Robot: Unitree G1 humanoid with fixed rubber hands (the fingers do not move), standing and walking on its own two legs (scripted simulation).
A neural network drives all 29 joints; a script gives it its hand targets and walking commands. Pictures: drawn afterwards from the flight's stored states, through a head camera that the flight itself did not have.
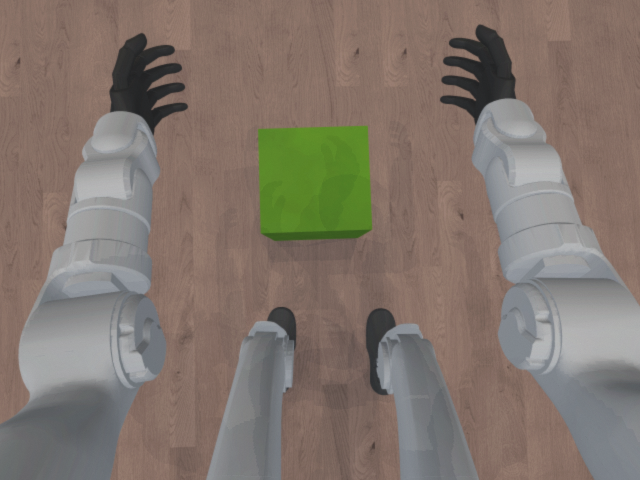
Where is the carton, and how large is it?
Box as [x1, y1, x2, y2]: [258, 126, 371, 240]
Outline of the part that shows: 367,126 258,129 261,233 274,240 358,237 371,229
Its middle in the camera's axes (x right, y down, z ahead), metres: -0.01 -0.10 +0.85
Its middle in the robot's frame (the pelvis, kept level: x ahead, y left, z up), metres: +0.51 +0.04 -0.52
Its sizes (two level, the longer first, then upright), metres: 0.210 0.200 0.250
